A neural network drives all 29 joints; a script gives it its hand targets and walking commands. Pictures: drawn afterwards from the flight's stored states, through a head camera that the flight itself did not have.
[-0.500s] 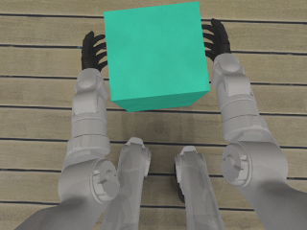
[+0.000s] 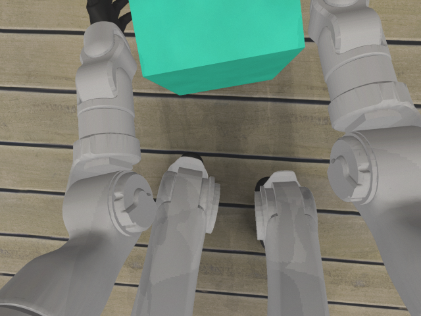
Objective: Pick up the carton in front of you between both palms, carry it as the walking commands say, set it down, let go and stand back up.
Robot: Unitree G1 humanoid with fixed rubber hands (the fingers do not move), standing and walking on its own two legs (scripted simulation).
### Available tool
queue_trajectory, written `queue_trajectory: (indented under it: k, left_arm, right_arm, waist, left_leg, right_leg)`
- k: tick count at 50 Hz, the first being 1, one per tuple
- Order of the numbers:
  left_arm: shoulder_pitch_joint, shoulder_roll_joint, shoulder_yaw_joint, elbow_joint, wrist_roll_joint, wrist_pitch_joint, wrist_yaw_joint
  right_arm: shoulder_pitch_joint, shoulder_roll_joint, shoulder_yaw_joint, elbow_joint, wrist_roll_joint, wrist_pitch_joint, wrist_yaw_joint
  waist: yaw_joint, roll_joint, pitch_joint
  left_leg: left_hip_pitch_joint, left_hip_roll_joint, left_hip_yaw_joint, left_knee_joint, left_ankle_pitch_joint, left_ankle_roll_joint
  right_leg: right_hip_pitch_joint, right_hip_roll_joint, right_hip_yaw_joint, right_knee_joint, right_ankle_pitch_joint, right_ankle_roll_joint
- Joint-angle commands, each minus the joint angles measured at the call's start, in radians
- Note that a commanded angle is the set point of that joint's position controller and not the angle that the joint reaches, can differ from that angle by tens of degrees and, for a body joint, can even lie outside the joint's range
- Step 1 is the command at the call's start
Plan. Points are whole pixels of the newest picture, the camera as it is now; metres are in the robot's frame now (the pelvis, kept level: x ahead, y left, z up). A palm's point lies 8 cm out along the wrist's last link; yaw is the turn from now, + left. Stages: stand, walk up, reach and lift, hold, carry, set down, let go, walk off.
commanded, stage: set down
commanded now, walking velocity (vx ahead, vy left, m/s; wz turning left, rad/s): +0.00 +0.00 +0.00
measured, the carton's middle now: (215, 19) +0.54 +0.08 -0.25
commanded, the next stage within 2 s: none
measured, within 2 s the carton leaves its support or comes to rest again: rests again in 1.18 s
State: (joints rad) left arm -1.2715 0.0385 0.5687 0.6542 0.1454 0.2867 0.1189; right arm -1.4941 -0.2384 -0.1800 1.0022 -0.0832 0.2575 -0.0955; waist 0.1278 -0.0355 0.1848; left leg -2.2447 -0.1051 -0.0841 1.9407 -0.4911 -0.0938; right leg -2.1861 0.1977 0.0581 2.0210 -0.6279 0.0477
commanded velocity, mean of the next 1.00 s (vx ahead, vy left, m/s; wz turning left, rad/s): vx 0.00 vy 0.00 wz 0.00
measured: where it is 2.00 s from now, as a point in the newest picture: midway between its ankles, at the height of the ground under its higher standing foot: (226, 213)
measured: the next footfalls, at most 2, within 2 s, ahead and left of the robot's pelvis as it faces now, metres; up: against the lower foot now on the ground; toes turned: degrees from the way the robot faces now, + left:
none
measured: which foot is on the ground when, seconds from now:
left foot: down 0.00-1.00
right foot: down 0.00-1.00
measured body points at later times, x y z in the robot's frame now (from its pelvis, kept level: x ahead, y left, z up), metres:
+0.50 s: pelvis +0.01 -0.01 -0.03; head +0.38 +0.00 +0.21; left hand +0.51 +0.23 -0.20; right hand +0.60 -0.06 -0.21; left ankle +0.12 +0.13 -0.39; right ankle +0.08 -0.11 -0.39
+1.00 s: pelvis +0.00 -0.01 -0.04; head +0.37 -0.01 +0.20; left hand +0.51 +0.24 -0.21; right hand +0.60 -0.06 -0.21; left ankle +0.12 +0.13 -0.39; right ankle +0.08 -0.11 -0.39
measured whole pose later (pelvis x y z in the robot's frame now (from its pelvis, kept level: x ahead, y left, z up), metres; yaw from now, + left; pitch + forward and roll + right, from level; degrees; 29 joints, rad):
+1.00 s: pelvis +0.00 -0.01 -0.04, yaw +2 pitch +38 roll +5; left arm -1.38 0.14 0.67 0.85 0.20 0.23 -0.05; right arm -1.63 -0.26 -0.24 1.15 -0.19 0.20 0.00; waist 0.14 -0.01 0.36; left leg -2.23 -0.05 -0.03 2.11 -0.55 -0.09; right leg -2.20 0.16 0.03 2.22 -0.68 -0.01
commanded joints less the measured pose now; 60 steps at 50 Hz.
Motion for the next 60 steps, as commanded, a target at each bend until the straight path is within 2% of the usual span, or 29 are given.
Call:
queue_trajectory:
  k: [1, 3, 7, 9, 13, 17, 27, 33, 42, 52, 57, 58, 60]
  left_arm:
    - [-0.716, -0.723, -0.501, -0.028, -0.156, -0.031, -0.265]
    - [-0.739, -0.712, -0.507, -0.039, -0.173, -0.035, -0.268]
    - [-0.761, -0.691, -0.511, -0.07, -0.213, -0.045, -0.279]
    - [-0.738, -0.683, -0.506, -0.055, -0.218, -0.047, -0.28]
    - [-0.667, -0.684, -0.464, 0.026, -0.177, -0.046, -0.291]
    - [-0.675, -0.671, -0.444, 0.032, -0.159, -0.056, -0.3]
    - [-0.653, -0.6, -0.345, 0.105, -0.098, -0.054, -0.312]
    - [-0.621, -0.567, -0.295, 0.153, -0.07, -0.052, -0.318]
    - [-0.541, -0.491, -0.198, 0.216, -0.013, -0.04, -0.317]
    - [-0.488, -0.393, -0.11, 0.276, 0.025, -0.043, -0.304]
    - [-0.454, -0.339, -0.08, 0.299, 0.024, -0.062, -0.289]
    - [-0.435, -0.303, -0.065, 0.303, 0.026, -0.07, -0.278]
    - [-0.356, -0.135, -0.01, 0.311, 0.032, -0.099, -0.228]
  right_arm:
    - [-0.534, 0.881, 0.325, -0.084, 0.132, -0.041, 0.202]
    - [-0.552, 0.873, 0.34, -0.09, 0.147, -0.046, 0.198]
    - [-0.583, 0.898, 0.39, -0.133, 0.176, -0.054, 0.186]
    - [-0.579, 0.913, 0.405, -0.145, 0.189, -0.059, 0.18]
    - [-0.5, 0.895, 0.359, -0.076, 0.164, -0.064, 0.186]
    - [-0.477, 0.855, 0.317, -0.033, 0.142, -0.074, 0.191]
    - [-0.461, 0.743, 0.22, 0.083, 0.06, -0.062, 0.203]
    - [-0.419, 0.699, 0.167, 0.136, 0.013, -0.053, 0.215]
    - [-0.356, 0.616, 0.101, 0.19, -0.053, -0.032, 0.232]
    - [-0.318, 0.525, 0.061, 0.228, -0.093, -0.024, 0.234]
    - [-0.331, 0.458, 0.086, 0.203, -0.084, -0.038, 0.222]
    - [-0.334, 0.422, 0.093, 0.191, -0.079, -0.043, 0.215]
    - [-0.322, 0.223, 0.086, 0.159, -0.073, -0.064, 0.172]
  waist:
    - [0.09, -0.097, -1.288]
    - [0.101, -0.105, -1.287]
    - [0.125, -0.179, -1.298]
    - [0.133, -0.196, -1.299]
    - [0.127, -0.162, -1.141]
    - [0.107, -0.142, -1.062]
    - [0.072, -0.139, -0.833]
    - [0.052, -0.127, -0.731]
    - [0.027, -0.139, -0.598]
    - [0.022, -0.121, -0.504]
    - [0.038, -0.118, -0.517]
    - [0.047, -0.12, -0.526]
    - [0.06, -0.123, -0.563]
  left_leg:
    - [0.779, -0.001, 0.195, -0.023, 0.44, 0.026]
    - [0.762, 0.003, 0.194, -0.002, 0.452, 0.028]
    - [0.719, 0.006, 0.187, 0.027, 0.509, 0.037]
    - [0.718, 0.006, 0.184, 0.037, 0.533, 0.042]
    - [0.679, 0.006, 0.177, 0.049, 0.516, 0.047]
    - [0.631, 0.008, 0.174, 0.064, 0.475, 0.045]
    - [0.48, 0.011, 0.173, 0.067, 0.282, 0.044]
    - [0.432, 0.011, 0.166, 0.077, 0.242, 0.045]
    - [0.373, 0.009, 0.155, 0.087, 0.181, 0.056]
    - [0.328, 0.013, 0.156, 0.094, 0.144, 0.064]
    - [0.331, 0.022, 0.158, 0.103, 0.16, 0.059]
    - [0.341, 0.026, 0.161, 0.104, 0.167, 0.055]
    - [0.371, 0.039, 0.168, 0.107, 0.189, 0.041]
  right_leg:
    - [0.539, -0.01, -0.103, -0.129, 0.353, -0.021]
    - [0.547, -0.015, -0.097, -0.106, 0.367, -0.024]
    - [0.604, -0.019, -0.09, -0.063, 0.469, -0.024]
    - [0.611, -0.021, -0.085, -0.054, 0.501, -0.021]
    - [0.485, -0.021, -0.076, -0.061, 0.451, -0.025]
    - [0.428, -0.024, -0.067, -0.054, 0.415, -0.037]
    - [0.375, -0.033, -0.055, -0.061, 0.266, -0.06]
    - [0.347, -0.042, -0.044, -0.055, 0.251, -0.065]
    - [0.302, -0.055, -0.028, -0.06, 0.211, -0.072]
    - [0.285, -0.064, -0.008, -0.057, 0.191, -0.082]
    - [0.328, -0.074, 0.0, -0.045, 0.22, -0.075]
    - [0.342, -0.078, 0.001, -0.042, 0.228, -0.069]
    - [0.387, -0.094, 0.002, -0.036, 0.263, -0.053]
